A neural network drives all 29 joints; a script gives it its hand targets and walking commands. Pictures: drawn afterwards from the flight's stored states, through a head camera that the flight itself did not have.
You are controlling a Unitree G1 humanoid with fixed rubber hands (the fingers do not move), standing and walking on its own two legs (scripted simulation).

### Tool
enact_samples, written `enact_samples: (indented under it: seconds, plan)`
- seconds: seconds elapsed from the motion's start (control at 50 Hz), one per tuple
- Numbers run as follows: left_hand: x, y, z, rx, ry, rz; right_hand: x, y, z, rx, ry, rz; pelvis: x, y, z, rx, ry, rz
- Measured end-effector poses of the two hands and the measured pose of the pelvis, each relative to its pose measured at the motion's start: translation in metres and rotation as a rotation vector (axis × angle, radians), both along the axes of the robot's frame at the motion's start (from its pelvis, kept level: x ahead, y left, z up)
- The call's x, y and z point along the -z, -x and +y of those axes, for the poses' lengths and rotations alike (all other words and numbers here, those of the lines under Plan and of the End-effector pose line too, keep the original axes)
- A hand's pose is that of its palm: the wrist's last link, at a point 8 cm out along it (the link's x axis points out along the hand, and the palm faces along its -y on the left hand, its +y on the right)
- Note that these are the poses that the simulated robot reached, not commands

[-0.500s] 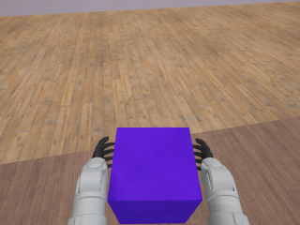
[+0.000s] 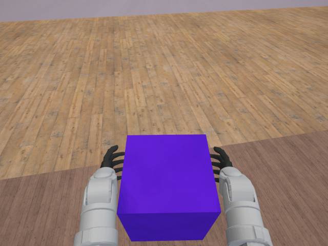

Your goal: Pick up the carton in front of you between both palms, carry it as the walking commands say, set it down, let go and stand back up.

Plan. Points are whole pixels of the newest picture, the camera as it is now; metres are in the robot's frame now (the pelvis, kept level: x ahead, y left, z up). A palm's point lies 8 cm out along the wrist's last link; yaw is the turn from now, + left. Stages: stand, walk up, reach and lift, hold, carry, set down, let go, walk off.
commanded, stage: hold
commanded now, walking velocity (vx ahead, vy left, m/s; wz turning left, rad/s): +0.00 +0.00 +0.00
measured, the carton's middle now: (166, 190) +0.29 +0.00 -0.03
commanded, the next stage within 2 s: carry in 0.68 s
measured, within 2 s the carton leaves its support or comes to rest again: neither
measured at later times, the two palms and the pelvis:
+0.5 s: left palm (107, 173) +0.30 +0.15 +0.05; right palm (225, 173) +0.29 -0.15 +0.05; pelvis +0.01 +0.00 +0.00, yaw +0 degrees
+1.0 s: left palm (99, 154) +0.34 +0.18 +0.07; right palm (212, 153) +0.34 -0.12 +0.07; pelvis +0.06 +0.02 +0.00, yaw -1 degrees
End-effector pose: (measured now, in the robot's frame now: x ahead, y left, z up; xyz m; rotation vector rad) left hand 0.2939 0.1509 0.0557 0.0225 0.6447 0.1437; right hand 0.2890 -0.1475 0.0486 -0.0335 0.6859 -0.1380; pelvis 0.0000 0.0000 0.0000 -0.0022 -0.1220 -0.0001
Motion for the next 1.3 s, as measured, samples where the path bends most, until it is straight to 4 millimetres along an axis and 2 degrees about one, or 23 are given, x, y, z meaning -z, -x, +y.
enact_samples:
  seconds: [0.4,0.68,0.84,0.96,1.06,1.12,1.16,1.24,1.3]
  plan:
    - [0.001,-0.004,0.001,0.013,-0.014,0.011,0.001,-0.003,0.001,-0.008,0.016,0.009,-0.002,-0.011,0.002,0.003,0.000,0.007]
    - [0.002,-0.002,0.001,0.013,-0.015,0.012,0.002,-0.001,0.001,-0.007,0.015,0.009,-0.001,-0.009,0.002,0.003,0.000,0.013]
    - [-0.001,-0.012,0.011,-0.009,0.010,-0.031,-0.005,-0.016,0.010,-0.006,0.006,-0.035,0.006,-0.020,0.009,-0.028,0.001,0.127]
    - [-0.013,-0.035,0.028,-0.027,0.034,-0.019,-0.018,-0.041,0.027,0.004,-0.018,-0.022,0.005,-0.051,0.021,0.007,0.002,0.181]
    - [-0.026,-0.072,0.020,-0.021,0.055,0.008,-0.028,-0.070,0.019,0.029,-0.033,0.004,0.001,-0.087,0.017,0.007,0.023,0.210]
    - [-0.027,-0.094,0.011,-0.031,0.065,-0.010,-0.028,-0.093,0.011,0.046,-0.056,-0.015,0.008,-0.114,0.013,-0.023,0.033,0.213]
    - [-0.026,-0.107,0.012,-0.030,0.055,0.014,-0.029,-0.107,0.011,0.047,-0.062,0.010,0.006,-0.133,0.012,-0.043,0.024,0.221]
    - [-0.026,-0.132,0.024,-0.067,0.060,0.070,-0.031,-0.145,0.022,0.015,-0.058,0.067,-0.002,-0.171,0.016,-0.049,-0.004,0.230]
    - [-0.030,-0.162,0.038,-0.095,0.068,0.063,-0.035,-0.182,0.037,-0.006,-0.062,0.061,-0.002,-0.202,0.025,-0.045,-0.009,0.228]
